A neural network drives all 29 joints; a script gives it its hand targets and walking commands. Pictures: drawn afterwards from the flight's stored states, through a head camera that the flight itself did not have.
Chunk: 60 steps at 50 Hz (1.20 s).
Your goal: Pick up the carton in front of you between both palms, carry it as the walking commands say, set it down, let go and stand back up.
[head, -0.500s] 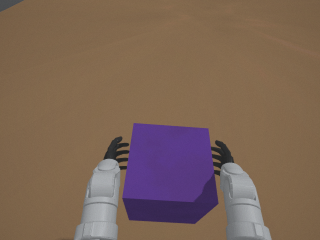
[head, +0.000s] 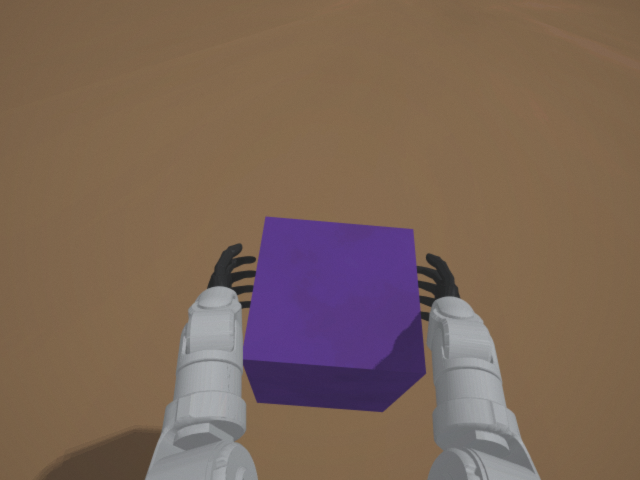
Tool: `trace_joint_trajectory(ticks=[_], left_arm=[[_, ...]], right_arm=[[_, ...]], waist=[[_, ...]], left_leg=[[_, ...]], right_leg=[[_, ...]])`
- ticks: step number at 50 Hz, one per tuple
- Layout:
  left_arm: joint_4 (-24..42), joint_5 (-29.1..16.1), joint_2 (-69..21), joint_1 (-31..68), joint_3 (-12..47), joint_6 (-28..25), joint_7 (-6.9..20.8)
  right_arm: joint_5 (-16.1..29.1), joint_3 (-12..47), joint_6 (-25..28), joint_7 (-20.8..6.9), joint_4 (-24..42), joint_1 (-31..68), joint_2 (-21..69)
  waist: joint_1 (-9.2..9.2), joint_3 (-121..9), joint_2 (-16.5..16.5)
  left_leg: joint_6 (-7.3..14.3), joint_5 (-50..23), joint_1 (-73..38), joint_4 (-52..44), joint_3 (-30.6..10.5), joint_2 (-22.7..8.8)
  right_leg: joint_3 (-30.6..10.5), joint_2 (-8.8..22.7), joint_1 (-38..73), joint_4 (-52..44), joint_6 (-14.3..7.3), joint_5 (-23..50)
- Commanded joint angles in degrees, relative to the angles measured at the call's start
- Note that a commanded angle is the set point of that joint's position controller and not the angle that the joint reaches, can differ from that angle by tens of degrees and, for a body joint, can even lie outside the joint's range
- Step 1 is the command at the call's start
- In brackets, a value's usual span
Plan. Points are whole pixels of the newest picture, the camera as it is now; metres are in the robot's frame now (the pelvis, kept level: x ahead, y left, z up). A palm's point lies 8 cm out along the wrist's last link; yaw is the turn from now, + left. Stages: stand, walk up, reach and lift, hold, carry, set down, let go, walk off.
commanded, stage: set down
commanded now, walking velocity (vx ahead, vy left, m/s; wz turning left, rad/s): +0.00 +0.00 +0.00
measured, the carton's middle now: (329, 322) +0.35 +0.01 -0.07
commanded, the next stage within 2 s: none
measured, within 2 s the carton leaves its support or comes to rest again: neither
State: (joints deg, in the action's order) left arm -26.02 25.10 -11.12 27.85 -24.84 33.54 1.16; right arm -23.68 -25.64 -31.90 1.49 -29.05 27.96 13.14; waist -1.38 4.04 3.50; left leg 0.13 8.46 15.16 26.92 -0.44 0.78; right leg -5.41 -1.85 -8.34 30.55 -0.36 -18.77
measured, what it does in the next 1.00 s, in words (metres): lowers itself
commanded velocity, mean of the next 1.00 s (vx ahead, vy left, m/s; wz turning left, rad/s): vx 0.00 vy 0.00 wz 0.00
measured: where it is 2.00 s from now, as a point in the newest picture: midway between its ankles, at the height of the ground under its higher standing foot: outside the picture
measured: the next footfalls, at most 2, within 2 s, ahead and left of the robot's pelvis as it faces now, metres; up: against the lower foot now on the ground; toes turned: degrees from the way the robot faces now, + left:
none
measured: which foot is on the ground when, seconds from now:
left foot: down 0.00-1.00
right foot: down 0.00-1.00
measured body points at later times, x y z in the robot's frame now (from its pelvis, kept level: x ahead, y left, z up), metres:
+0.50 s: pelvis -0.05 +0.01 -0.10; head +0.19 +0.06 +0.28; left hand +0.39 +0.19 -0.19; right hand +0.38 -0.11 -0.18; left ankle +0.07 +0.12 -0.73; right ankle -0.02 -0.12 -0.73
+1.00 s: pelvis -0.07 +0.02 -0.24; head +0.21 +0.07 +0.12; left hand +0.41 +0.22 -0.34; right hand +0.42 -0.08 -0.33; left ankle +0.07 +0.12 -0.73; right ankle -0.02 -0.12 -0.73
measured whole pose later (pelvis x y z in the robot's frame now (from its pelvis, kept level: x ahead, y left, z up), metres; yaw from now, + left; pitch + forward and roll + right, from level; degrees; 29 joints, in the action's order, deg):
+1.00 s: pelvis -0.07 +0.02 -0.24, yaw -5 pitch +45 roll -6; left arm -37.9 16.2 2.4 57.2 -24.3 18.2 -2.1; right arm -10.0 -27.7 -14.4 9.4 -38.9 56.3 6.0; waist -3.8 -8.5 5.1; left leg -1.2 20.9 113.9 90.1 -6.3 3.2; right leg -2.6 -9.2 -105.0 93.8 3.5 -34.3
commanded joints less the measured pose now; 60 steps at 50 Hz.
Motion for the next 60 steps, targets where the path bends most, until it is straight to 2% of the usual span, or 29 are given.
trace_joint_trajectory(ticks=[1,4,7,12,16,18,20,24,28,32,38,50,60], left_arm=[[-8.88,-6.95,-38.60,29.16,17.08,-5.90,13.33],[-11.70,-4.42,-34.50,26.70,13.59,-10.59,12.86],[-12.25,-4.95,-34.39,26.73,15.55,-15.91,12.69],[-10.37,-9.37,-39.35,32.32,25.63,-23.82,12.61],[-5.49,-13.22,-42.11,37.00,34.13,-25.76,11.95],[-3.85,-14.33,-42.75,38.52,36.53,-25.13,11.69],[-4.14,-14.57,-43.45,39.19,37.07,-23.72,11.79],[-8.49,-12.86,-44.35,40.24,33.79,-19.70,12.72],[-12.08,-11.66,-44.69,43.60,30.35,-16.70,13.11],[-13.97,-11.90,-44.82,47.19,28.89,-15.98,12.73],[-14.94,-13.27,-43.30,52.33,28.45,-16.41,11.73],[-15.03,-17.13,-36.91,60.25,28.22,-16.62,10.98],[-17.09,-18.56,-29.86,66.95,24.72,-17.50,11.57]], right_arm=[[6.88,17.78,5.67,-11.46,-6.95,30.16,45.07],[4.36,14.01,10.38,-9.73,-7.95,27.84,40.44],[4.97,15.17,16.20,-8.88,-7.65,27.76,39.22],[10.21,25.69,24.81,-8.18,-5.10,33.93,42.34],[15.51,34.87,27.01,-8.36,-0.91,39.34,44.16],[17.26,37.31,26.35,-8.54,0.49,41.27,44.82],[17.99,37.93,24.89,-9.13,0.61,42.85,45.44],[16.86,34.86,20.96,-11.67,-2.71,45.85,45.99],[15.51,30.37,18.24,-13.37,-6.82,49.71,46.04],[15.43,27.63,17.90,-13.32,-8.91,53.42,45.30],[16.62,26.23,18.57,-11.53,-10.16,58.17,43.72],[20.69,28.29,19.00,-7.23,-11.06,67.18,42.04],[21.17,26.68,19.80,-3.57,-13.58,73.69,38.68]], waist=[[-1.36,-10.14,-1.03],[-1.58,-13.44,-1.41],[-1.04,-20.16,-1.74],[-0.82,-39.57,-3.75],[-1.27,-58.64,-5.17],[-1.76,-64.54,-5.32],[-2.19,-65.98,-4.88],[-2.83,-59.99,-4.16],[-2.91,-57.19,-4.20],[-2.64,-58.84,-5.08],[-3.01,-63.98,-6.42],[-6.32,-70.97,-5.60],[-8.46,-69.39,-3.81]], left_leg=[[2.07,-2.55,-12.90,3.38,-1.70,4.09],[2.16,-7.78,-6.84,6.69,-1.46,4.48],[2.08,-13.80,-3.55,10.97,-1.81,4.81],[1.74,-26.31,-3.36,20.55,-2.72,4.68],[1.08,-34.33,-7.10,28.17,-3.37,3.93],[0.29,-32.16,-4.59,30.75,-2.69,4.22],[-0.08,-25.59,1.26,32.55,-1.74,4.84],[-0.05,-8.63,13.70,34.24,-0.78,5.49],[-0.29,0.33,19.96,36.24,-1.50,5.46],[-0.68,1.29,24.52,40.13,-1.69,5.64],[-1.30,0.67,30.85,47.38,-1.18,5.82],[-1.83,-1.30,41.47,59.27,1.31,5.95],[-1.90,-1.48,51.50,67.48,2.95,5.67]], right_leg=[[-0.64,-2.64,-21.93,-6.55,-0.25,2.23],[0.04,-4.07,-25.12,-2.87,0.93,7.11],[0.64,-5.13,-29.55,1.30,1.75,11.80],[2.07,-6.49,-41.15,10.11,2.48,15.92],[3.50,-7.66,-51.86,16.86,3.27,14.99],[3.95,-8.16,-54.47,19.86,3.35,13.96],[4.53,-8.65,-57.19,22.68,3.37,10.94],[5.77,-9.13,-66.51,27.11,2.90,0.08],[6.74,-9.35,-74.91,31.56,2.67,-4.70],[7.47,-9.80,-81.44,36.26,2.66,-5.48],[8.24,-10.64,-88.18,43.68,2.73,-6.30],[9.50,-12.32,-93.33,55.12,3.41,-7.07],[9.93,-13.14,-95.99,62.74,3.59,-7.36]])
